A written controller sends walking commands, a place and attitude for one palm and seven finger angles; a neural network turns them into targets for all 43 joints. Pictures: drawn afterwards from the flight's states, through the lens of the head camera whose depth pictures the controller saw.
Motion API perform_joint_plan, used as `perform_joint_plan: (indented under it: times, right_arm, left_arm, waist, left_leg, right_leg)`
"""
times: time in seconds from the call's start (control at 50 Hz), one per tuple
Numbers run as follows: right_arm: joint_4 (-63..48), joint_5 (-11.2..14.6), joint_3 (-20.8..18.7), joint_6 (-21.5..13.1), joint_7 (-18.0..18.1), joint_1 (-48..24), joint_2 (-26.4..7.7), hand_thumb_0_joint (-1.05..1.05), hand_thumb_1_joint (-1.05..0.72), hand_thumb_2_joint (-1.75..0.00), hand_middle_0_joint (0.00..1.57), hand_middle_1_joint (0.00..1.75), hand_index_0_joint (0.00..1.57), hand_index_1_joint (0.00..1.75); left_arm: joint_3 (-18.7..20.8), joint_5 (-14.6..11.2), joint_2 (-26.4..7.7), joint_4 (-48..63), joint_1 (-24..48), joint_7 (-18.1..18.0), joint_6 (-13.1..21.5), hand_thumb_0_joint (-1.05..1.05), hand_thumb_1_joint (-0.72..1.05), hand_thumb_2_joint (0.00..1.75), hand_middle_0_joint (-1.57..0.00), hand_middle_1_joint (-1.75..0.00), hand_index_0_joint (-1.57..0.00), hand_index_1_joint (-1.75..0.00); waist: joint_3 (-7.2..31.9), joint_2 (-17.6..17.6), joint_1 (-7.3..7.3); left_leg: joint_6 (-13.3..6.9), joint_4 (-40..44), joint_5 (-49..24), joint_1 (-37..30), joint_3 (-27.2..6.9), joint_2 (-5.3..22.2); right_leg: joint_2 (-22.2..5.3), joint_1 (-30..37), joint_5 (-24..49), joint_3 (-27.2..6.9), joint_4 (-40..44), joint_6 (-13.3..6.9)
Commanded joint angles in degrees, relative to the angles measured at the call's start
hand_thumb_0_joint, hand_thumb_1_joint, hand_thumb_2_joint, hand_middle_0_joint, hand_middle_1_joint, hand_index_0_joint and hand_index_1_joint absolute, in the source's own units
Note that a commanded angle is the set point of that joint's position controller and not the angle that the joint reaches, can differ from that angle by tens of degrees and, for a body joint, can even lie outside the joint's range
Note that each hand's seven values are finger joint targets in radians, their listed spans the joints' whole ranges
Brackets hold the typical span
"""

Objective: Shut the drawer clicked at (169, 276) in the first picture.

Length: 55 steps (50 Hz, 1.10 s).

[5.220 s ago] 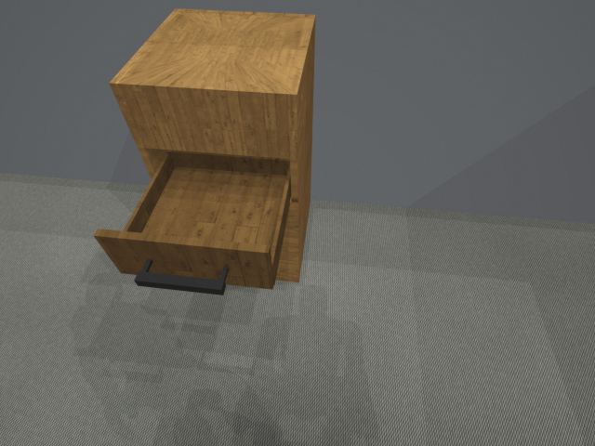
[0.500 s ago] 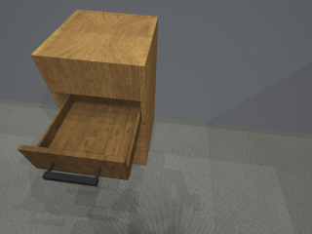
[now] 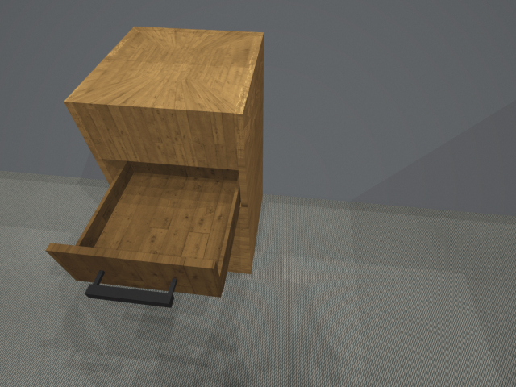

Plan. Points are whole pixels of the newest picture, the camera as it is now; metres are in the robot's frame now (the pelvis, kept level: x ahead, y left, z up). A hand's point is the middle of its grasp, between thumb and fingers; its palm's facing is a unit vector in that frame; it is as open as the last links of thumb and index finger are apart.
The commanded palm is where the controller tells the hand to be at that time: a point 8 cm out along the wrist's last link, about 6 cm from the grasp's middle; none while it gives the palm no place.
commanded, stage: come to a stop and stand still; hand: left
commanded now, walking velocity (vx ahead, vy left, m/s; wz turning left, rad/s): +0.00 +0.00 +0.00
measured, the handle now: (133, 287) +0.35 +0.32 -0.22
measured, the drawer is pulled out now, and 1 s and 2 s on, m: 0.30 0.30 0.30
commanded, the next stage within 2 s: look again from close up in 0.78 s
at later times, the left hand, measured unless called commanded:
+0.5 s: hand out of the picture +0.03 +0.14 -0.17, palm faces +0.02 -0.98 -0.20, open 7.3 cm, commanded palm none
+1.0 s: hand out of the picture +0.03 +0.11 -0.17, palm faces +0.04 -0.98 -0.19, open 7.4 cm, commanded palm none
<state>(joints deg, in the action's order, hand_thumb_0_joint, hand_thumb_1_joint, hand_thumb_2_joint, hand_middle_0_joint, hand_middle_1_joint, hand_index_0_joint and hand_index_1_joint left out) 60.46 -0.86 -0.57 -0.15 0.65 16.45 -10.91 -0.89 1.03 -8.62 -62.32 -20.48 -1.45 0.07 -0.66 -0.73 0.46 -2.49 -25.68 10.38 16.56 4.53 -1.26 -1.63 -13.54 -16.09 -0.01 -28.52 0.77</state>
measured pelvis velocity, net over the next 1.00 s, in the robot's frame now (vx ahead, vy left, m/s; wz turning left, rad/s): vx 0.05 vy -0.05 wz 0.00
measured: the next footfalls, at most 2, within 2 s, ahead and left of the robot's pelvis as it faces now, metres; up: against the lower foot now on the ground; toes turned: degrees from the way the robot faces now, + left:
none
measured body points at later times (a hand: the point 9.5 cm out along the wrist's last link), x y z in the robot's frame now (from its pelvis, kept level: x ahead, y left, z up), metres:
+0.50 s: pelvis +0.03 -0.03 +0.00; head +0.04 -0.04 +0.45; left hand +0.03 +0.19 -0.15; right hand +0.03 -0.24 -0.17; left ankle +0.04 +0.09 -0.74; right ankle -0.01 -0.13 -0.74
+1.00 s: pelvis +0.05 -0.05 +0.00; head +0.06 -0.07 +0.45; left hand +0.03 +0.16 -0.15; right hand +0.05 -0.27 -0.17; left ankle +0.04 +0.09 -0.74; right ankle -0.01 -0.13 -0.74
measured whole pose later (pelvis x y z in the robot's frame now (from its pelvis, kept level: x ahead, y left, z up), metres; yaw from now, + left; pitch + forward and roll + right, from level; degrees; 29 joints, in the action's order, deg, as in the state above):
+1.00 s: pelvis +0.05 -0.05 +0.00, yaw +0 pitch +0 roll +1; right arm 65.1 -0.6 0.7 -0.8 2.1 15.6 -8.9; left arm -0.7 0.6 -6.8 -64.7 -18.5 -2.3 1.4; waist -0.7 -0.4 0.3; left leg 2.2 -23.6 13.8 9.5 2.9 2.3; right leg 2.2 -5.7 -19.1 1.3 -24.9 -3.6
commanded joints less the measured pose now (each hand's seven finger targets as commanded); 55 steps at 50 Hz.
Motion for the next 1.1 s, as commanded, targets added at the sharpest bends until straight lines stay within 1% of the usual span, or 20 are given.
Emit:
perform_joint_plan:
  times: [0.0,0.04,0.08,0.12,0.14,0.16,0.22,0.24,0.26,0.28,0.36,0.48,0.54,0.58,0.66,0.7,0.82,0.86,1.04,1.08]
  right_arm:
    - [-0.71,0.30,-0.17,-1.75,0.38,2.23,-4.56,0.00,-0.90,-0.90,0.20,0.30,0.20,0.30]
    - [0.43,0.35,0.09,-1.85,0.54,2.46,-4.09,0.00,-0.90,-0.90,0.20,0.30,0.20,0.30]
    - [1.12,0.38,0.24,-1.73,0.65,2.57,-3.82,0.00,-0.90,-0.90,0.20,0.30,0.20,0.30]
    - [1.68,0.35,0.29,-1.82,0.75,3.20,-3.51,0.00,-0.90,-0.90,0.20,0.30,0.20,0.30]
    - [1.95,0.34,0.28,-1.89,0.82,3.30,-3.35,0.00,-0.90,-0.90,0.20,0.30,0.20,0.30]
    - [2.18,0.45,0.33,-1.83,0.85,3.32,-3.07,0.00,-0.90,-0.90,0.20,0.30,0.20,0.30]
    - [2.59,0.36,0.40,-1.79,0.94,3.42,-2.75,0.00,-0.90,-0.90,0.20,0.30,0.20,0.30]
    - [2.71,0.33,0.38,-1.79,0.98,3.61,-2.57,0.00,-0.90,-0.90,0.20,0.30,0.20,0.30]
    - [2.86,0.35,0.36,-1.73,1.01,3.43,-2.36,0.00,-0.90,-0.90,0.20,0.30,0.20,0.30]
    - [2.90,0.33,0.41,-1.78,1.04,3.67,-2.45,0.00,-0.90,-0.90,0.20,0.30,0.20,0.30]
    - [3.14,0.35,0.41,-1.67,1.10,3.70,-2.15,0.00,-0.90,-0.90,0.20,0.30,0.20,0.30]
    - [3.32,0.30,0.50,-1.62,1.19,3.46,-2.26,0.00,-0.90,-0.90,0.20,0.30,0.20,0.30]
    - [3.26,0.27,0.50,-1.65,1.28,3.50,-2.60,0.00,-0.90,-0.90,0.20,0.30,0.20,0.30]
    - [3.30,0.30,0.62,-1.53,1.29,3.37,-2.48,0.00,-0.90,-0.90,0.20,0.30,0.20,0.30]
    - [3.26,0.30,0.69,-1.42,1.33,3.18,-2.56,0.00,-0.90,-0.90,0.20,0.30,0.20,0.30]
    - [3.24,0.26,0.69,-1.43,1.40,2.93,-2.74,0.00,-0.90,-0.90,0.20,0.30,0.20,0.30]
    - [3.36,0.28,0.76,-1.31,1.52,2.95,-2.78,0.00,-0.90,-0.90,0.20,0.30,0.20,0.30]
    - [3.46,0.31,0.80,-1.15,1.50,3.05,-2.54,0.00,-0.90,-0.90,0.20,0.30,0.20,0.30]
    - [3.68,0.26,0.96,-1.07,1.69,3.38,-2.49,0.00,-0.90,-0.90,0.20,0.30,0.20,0.30]
    - [3.73,0.30,1.03,-1.00,1.69,3.42,-2.22,0.00,-0.90,-0.90,0.20,0.30,0.20,0.30]
  left_arm:
    - [0.81,-0.20,-6.09,0.88,-1.19,-0.47,1.74,0.00,0.90,0.90,-0.20,-0.30,-0.20,-0.30]
    - [0.72,-0.34,-5.77,-0.07,-1.63,-0.52,1.80,0.00,0.90,0.90,-0.20,-0.30,-0.20,-0.30]
    - [0.61,-0.31,-5.28,-0.62,-1.64,-0.62,1.73,0.00,0.90,0.90,-0.20,-0.30,-0.20,-0.30]
    - [0.66,-0.38,-4.98,-0.98,-1.87,-0.70,1.75,0.00,0.90,0.90,-0.20,-0.30,-0.20,-0.30]
    - [0.69,-0.35,-4.91,-1.20,-1.56,-0.74,1.73,0.00,0.90,0.90,-0.20,-0.30,-0.20,-0.30]
    - [0.67,-0.33,-4.99,-1.21,-1.46,-0.77,1.70,0.00,0.90,0.90,-0.20,-0.30,-0.20,-0.30]
    - [0.70,-0.40,-4.54,-1.32,-1.32,-0.85,1.76,0.00,0.90,0.90,-0.20,-0.30,-0.20,-0.30]
    - [0.67,-0.45,-4.43,-1.47,-1.46,-0.87,1.78,0.00,0.90,0.90,-0.20,-0.30,-0.20,-0.30]
    - [0.73,-0.37,-4.53,-1.53,-1.35,-0.90,1.74,0.00,0.90,0.90,-0.20,-0.30,-0.20,-0.30]
    - [0.73,-0.40,-4.38,-1.46,-1.36,-0.93,1.77,0.00,0.90,0.90,-0.20,-0.30,-0.20,-0.30]
    - [0.77,-0.33,-4.49,-1.33,-1.32,-0.96,1.88,0.00,0.90,0.90,-0.20,-0.30,-0.20,-0.30]
    - [0.87,-0.35,-4.56,-1.21,-1.30,-1.02,1.96,0.00,0.90,0.90,-0.20,-0.30,-0.20,-0.30]
    - [0.98,-0.39,-4.84,-1.22,-1.35,-1.01,2.07,0.00,0.90,0.90,-0.20,-0.30,-0.20,-0.30]
    - [1.00,-0.35,-4.78,-1.23,-1.39,-1.05,2.00,0.00,0.90,0.90,-0.20,-0.30,-0.20,-0.30]
    - [1.01,-0.31,-4.90,-1.24,-1.38,-1.04,2.00,0.00,0.90,0.90,-0.20,-0.30,-0.20,-0.30]
    - [1.03,-0.40,-4.81,-1.39,-2.00,-1.02,2.09,0.00,0.90,0.90,-0.20,-0.30,-0.20,-0.30]
    - [1.13,-0.40,-4.86,-1.49,-2.42,-1.09,2.14,0.00,0.90,0.90,-0.20,-0.30,-0.20,-0.30]
    - [1.17,-0.31,-4.84,-1.42,-2.01,-1.10,2.01,0.00,0.90,0.90,-0.20,-0.30,-0.20,-0.30]
    - [1.27,-0.49,-4.71,-1.58,-3.02,-1.13,2.09,0.00,0.90,0.90,-0.20,-0.30,-0.20,-0.30]
    - [1.32,-0.40,-4.50,-1.46,-3.18,-1.19,1.99,0.00,0.90,0.90,-0.20,-0.30,-0.20,-0.30]
  waist:
    - [-0.34,0.85,-0.66]
    - [-0.35,0.42,-0.42]
    - [-1.98,0.89,-0.39]
    - [-0.94,0.73,-0.35]
    - [-1.22,0.15,-0.38]
    - [-2.02,0.91,-0.28]
    - [-1.88,1.36,-0.28]
    - [-1.53,0.61,-0.26]
    - [-2.29,1.01,-0.26]
    - [-1.97,0.43,-0.29]
    - [-2.13,2.35,-0.41]
    - [-2.07,1.60,-0.38]
    - [-0.87,1.25,-0.46]
    - [-2.12,1.56,-0.39]
    - [-2.50,1.40,-0.47]
    - [-1.47,1.56,-0.39]
    - [-1.36,1.96,-0.35]
    - [-2.99,2.03,-0.51]
    - [-2.03,1.80,-0.34]
    - [-2.85,1.74,-0.22]
  left_leg:
    - [-0.28,5.93,2.45,-3.99,-8.27,6.97]
    - [-0.17,5.61,1.00,-4.28,-7.78,6.99]
    - [-0.08,5.53,0.54,-3.99,-7.61,7.03]
    - [-0.06,5.39,-0.93,-4.79,-7.36,7.12]
    - [-0.05,5.26,-1.84,-4.83,-7.31,7.11]
    - [-0.14,5.20,-2.34,-4.59,-7.30,7.34]
    - [0.15,4.76,-3.00,-4.93,-6.85,7.09]
    - [0.16,4.68,-3.50,-5.23,-6.71,7.10]
    - [0.14,4.44,-4.10,-5.26,-6.65,7.21]
    - [0.18,4.38,-4.84,-5.38,-6.56,7.22]
    - [0.36,3.78,-6.17,-6.01,-6.17,7.23]
    - [0.62,3.73,-8.28,-7.32,-5.82,7.25]
    - [0.72,3.48,-9.49,-8.41,-5.50,7.37]
    - [0.84,3.65,-9.21,-8.05,-5.49,7.40]
    - [0.95,3.54,-9.37,-8.22,-5.39,7.30]
    - [1.08,3.35,-9.67,-9.17,-5.22,7.36]
    - [1.31,3.11,-10.31,-9.74,-4.83,7.45]
    - [1.45,3.35,-9.29,-8.65,-4.76,7.36]
    - [1.75,3.09,-9.53,-9.42,-4.50,7.35]
    - [1.75,3.03,-9.60,-8.98,-4.40,7.31]
  right_leg:
    - [-3.75,-2.36,1.33,-4.70,6.54,-2.99]
    - [-3.77,-1.54,2.45,-4.54,6.49,-3.02]
    - [-3.60,-1.88,2.81,-4.52,6.75,-2.98]
    - [-3.66,-1.06,3.77,-4.28,6.49,-3.02]
    - [-3.56,-0.88,4.44,-4.22,6.32,-3.01]
    - [-3.47,-0.84,4.79,-4.05,6.48,-2.94]
    - [-3.65,-0.54,5.50,-4.28,6.67,-3.05]
    - [-3.70,-0.37,5.93,-4.34,6.67,-3.11]
    - [-3.40,-0.48,6.81,-4.47,6.66,-3.13]
    - [-3.59,-0.21,7.45,-4.29,6.56,-3.11]
    - [-3.73,0.35,10.25,-4.24,6.82,-3.10]
    - [-3.67,0.93,13.13,-4.38,6.90,-3.20]
    - [-3.89,1.92,15.23,-4.32,7.00,-3.27]
    - [-3.67,1.59,14.80,-4.22,7.16,-3.27]
    - [-3.70,2.14,16.04,-4.23,7.68,-3.34]
    - [-3.80,2.38,17.13,-4.57,7.78,-3.38]
    - [-3.92,3.31,19.75,-4.33,7.93,-3.40]
    - [-3.67,3.08,18.70,-4.14,8.28,-3.42]
    - [-3.92,4.24,21.38,-4.31,8.57,-3.54]
    - [-3.81,4.19,21.17,-4.24,8.77,-3.44]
